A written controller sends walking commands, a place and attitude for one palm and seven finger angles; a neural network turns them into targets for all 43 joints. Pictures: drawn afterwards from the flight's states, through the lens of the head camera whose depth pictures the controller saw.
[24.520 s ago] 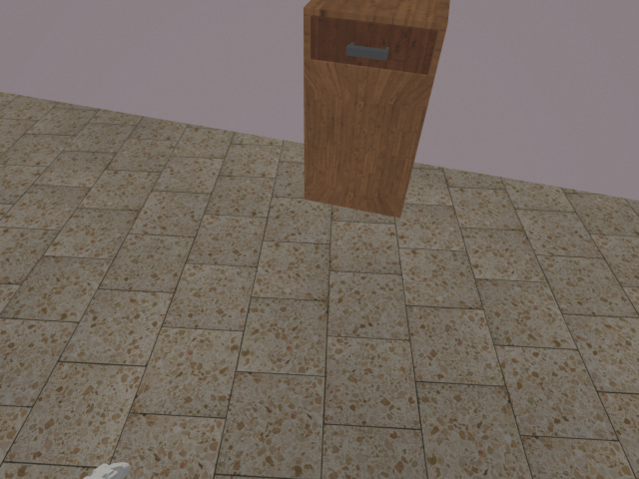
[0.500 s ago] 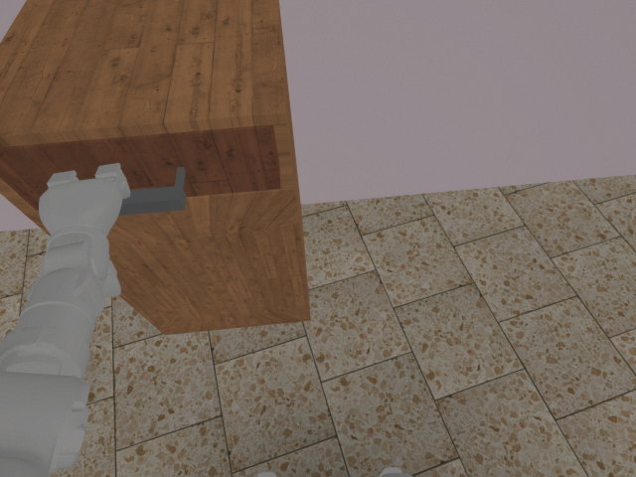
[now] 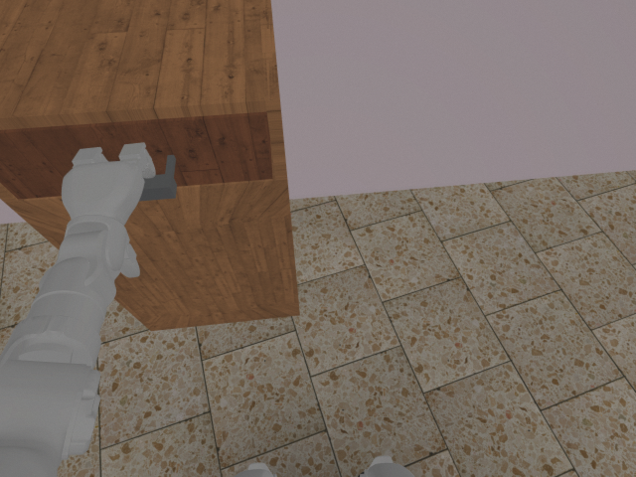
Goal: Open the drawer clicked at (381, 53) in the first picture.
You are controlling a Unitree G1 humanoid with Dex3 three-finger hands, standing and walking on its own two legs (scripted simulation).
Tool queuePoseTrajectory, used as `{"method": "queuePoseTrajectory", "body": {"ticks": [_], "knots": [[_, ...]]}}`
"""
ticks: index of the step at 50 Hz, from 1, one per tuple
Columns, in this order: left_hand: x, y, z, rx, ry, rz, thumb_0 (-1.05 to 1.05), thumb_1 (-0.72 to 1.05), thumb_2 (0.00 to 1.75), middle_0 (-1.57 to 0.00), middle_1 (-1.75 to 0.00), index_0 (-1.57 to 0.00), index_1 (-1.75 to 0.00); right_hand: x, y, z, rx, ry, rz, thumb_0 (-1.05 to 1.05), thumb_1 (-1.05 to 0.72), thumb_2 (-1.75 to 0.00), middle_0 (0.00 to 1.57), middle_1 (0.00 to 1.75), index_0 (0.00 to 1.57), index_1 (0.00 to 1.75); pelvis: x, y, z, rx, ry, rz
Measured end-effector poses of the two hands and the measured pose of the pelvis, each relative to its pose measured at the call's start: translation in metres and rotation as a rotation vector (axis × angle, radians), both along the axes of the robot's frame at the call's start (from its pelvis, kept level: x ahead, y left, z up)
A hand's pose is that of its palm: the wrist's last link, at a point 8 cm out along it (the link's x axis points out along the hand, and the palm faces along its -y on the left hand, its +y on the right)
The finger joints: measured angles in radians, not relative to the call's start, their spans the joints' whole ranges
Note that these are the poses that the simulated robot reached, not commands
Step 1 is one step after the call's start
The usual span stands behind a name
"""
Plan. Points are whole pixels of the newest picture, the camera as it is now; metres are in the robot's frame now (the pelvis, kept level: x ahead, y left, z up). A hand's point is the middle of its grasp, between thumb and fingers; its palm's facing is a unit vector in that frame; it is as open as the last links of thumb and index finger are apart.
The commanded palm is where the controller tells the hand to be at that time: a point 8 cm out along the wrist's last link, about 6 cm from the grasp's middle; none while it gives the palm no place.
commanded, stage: lower the fingers behind the handle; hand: left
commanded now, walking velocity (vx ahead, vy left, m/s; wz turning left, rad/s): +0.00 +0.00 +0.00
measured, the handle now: (128, 177) +0.53 +0.28 +0.01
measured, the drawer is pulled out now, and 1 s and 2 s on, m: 0.00 0.00 0.00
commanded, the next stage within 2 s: lift the fingers back up to retry in 0.74 s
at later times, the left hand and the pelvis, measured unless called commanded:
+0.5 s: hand (122, 213) +0.45 +0.27 +0.03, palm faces +0.00 +0.02 -1.00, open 14.0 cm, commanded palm +0.43 +0.28 +0.05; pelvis -0.02 +0.00 -0.01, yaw +0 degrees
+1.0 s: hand (121, 211) +0.45 +0.27 +0.03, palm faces -0.03 +0.00 -1.00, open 13.9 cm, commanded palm +0.43 +0.27 +0.07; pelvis -0.02 +0.01 -0.01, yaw +0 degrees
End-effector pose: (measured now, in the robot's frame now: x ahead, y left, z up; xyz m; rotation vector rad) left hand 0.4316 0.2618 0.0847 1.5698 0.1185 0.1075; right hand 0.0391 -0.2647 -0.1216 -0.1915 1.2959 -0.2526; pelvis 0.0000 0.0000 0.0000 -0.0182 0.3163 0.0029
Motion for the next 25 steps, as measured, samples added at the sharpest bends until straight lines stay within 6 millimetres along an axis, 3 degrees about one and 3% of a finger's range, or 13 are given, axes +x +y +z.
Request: {"method": "queuePoseTrajectory", "body": {"ticks": [15, 25], "knots": [[0.003, 0.003, 0.002, 0.004, 0.036, -0.029, 0.0, -0.49, 0.3, -0.3, -1.26, -0.28, -1.26, -0.032, -0.015, 0.003, -0.058, 0.024, -0.016, 0.01, -0.9, -0.9, 0.2, 0.3, 0.2, 0.3, -0.014, -0.002, -0.007, 0.003, 0.015, -0.006], [0.0, 0.003, -0.002, 0.016, -0.004, -0.031, 0.0, -0.49, 0.3, -0.28, -1.27, -0.26, -1.27, -0.036, -0.016, -0.004, -0.062, 0.025, -0.005, 0.01, -0.9, -0.9, 0.2, 0.3, 0.2, 0.3, -0.023, -0.002, -0.014, 0.002, 0.034, -0.002]]}}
